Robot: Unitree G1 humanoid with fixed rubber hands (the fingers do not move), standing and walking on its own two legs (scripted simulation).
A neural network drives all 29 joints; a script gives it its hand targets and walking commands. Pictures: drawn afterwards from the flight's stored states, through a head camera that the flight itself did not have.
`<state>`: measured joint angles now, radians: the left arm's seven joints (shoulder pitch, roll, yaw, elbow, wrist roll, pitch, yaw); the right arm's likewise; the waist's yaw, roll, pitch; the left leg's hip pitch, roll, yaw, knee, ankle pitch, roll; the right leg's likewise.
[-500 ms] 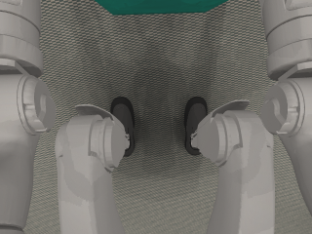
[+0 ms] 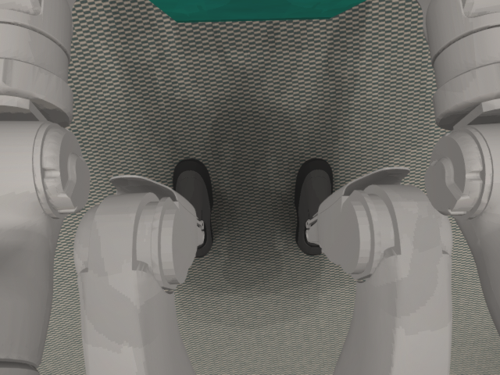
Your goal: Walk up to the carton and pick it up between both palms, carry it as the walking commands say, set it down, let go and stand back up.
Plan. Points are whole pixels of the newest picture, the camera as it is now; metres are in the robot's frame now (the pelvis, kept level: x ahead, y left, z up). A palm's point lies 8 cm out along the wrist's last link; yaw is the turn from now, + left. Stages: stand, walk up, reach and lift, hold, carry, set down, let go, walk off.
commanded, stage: reach and lift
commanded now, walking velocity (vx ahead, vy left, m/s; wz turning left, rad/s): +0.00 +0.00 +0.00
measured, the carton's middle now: out of the picture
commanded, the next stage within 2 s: none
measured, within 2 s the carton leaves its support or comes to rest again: leaves its support in 1.42 s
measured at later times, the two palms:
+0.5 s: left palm out of the picture +0.57 +0.19 -0.19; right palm out of the picture +0.57 -0.16 -0.18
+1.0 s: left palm out of the picture +0.57 +0.19 -0.19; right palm out of the picture +0.57 -0.16 -0.18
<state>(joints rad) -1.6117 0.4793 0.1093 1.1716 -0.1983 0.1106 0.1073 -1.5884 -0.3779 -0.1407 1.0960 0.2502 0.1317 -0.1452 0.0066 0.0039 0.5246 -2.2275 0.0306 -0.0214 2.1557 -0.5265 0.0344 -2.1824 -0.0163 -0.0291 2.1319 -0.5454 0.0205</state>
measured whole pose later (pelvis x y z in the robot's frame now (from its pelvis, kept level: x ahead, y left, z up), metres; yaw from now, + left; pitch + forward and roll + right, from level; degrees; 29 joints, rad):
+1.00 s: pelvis +0.00 +0.00 +0.00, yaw +0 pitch +34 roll -3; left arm -1.64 0.42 0.09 1.17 -0.22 0.11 0.06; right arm -1.59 -0.38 -0.06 1.10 0.31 0.12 -0.12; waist 0.01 -0.01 0.52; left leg -2.22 0.04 -0.02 2.16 -0.54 0.03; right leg -2.19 0.00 -0.03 2.13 -0.54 0.02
